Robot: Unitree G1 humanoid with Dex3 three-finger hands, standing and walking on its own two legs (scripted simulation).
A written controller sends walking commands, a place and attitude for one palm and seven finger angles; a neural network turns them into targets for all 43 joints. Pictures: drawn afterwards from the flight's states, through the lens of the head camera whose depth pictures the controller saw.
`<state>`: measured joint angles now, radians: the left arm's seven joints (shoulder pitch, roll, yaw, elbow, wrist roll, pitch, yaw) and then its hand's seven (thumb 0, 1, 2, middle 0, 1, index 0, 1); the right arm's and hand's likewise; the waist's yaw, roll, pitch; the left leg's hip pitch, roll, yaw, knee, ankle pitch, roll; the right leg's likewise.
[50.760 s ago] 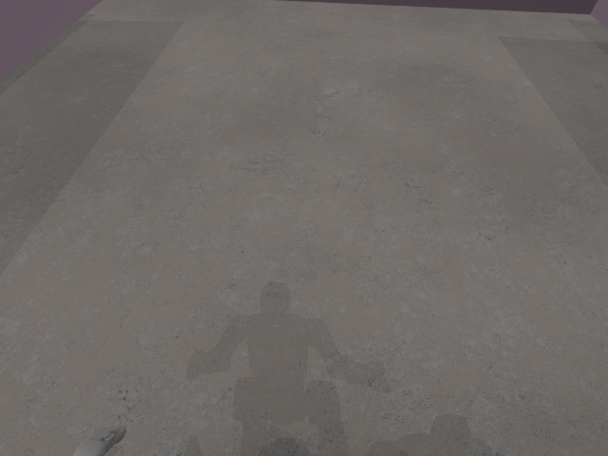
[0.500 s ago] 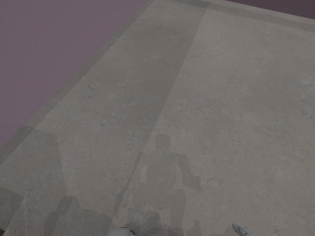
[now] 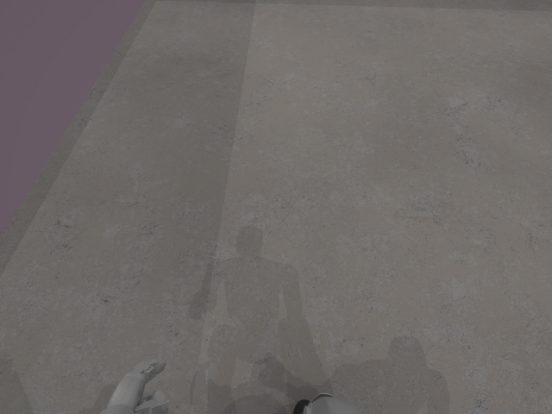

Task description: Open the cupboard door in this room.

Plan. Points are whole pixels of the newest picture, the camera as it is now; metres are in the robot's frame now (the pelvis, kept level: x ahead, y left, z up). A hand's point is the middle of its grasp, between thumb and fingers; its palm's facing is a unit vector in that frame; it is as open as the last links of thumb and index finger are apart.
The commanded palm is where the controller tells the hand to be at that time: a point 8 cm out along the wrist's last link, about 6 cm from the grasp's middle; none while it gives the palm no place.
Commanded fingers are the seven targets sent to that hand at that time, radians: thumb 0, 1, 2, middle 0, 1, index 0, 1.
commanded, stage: walk to a spot facing it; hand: left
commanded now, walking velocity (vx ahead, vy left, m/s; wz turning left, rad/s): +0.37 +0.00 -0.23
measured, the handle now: out of the picture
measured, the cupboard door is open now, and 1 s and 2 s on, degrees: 44 44 44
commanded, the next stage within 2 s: turn to face it in 0.26 s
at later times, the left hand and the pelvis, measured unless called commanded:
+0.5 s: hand (188, 402) +0.16 +0.15 -0.17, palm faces +0.08 -0.98 -0.16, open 7.3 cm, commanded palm none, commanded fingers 0.00 0.90 0.90 -0.20 -0.30 -0.20 -0.30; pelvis +0.24 -0.02 +0.01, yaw +0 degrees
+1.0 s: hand (195, 259) +0.41 +0.16 -0.14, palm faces +0.25 -0.93 -0.27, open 7.4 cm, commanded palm none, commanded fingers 0.00 0.90 0.90 -0.20 -0.30 -0.20 -0.30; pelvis +0.34 -0.07 +0.01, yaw +16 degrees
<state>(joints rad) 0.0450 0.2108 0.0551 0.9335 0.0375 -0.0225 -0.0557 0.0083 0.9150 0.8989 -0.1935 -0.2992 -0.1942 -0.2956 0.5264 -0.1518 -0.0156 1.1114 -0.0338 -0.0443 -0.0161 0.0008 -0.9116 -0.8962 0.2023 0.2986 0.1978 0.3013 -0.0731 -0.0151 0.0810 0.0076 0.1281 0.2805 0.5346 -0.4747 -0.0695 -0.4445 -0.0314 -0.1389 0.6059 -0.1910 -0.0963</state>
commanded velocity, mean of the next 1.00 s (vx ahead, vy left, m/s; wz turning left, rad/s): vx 0.10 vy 0.00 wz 0.41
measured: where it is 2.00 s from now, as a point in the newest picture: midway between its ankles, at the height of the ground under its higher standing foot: (303, 338)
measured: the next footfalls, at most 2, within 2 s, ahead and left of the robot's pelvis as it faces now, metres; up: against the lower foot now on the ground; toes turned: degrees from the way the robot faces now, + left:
left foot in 0.50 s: +0.39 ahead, +0.08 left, +0.00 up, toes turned +6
right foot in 0.92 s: +0.40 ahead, -0.18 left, +0.00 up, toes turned +11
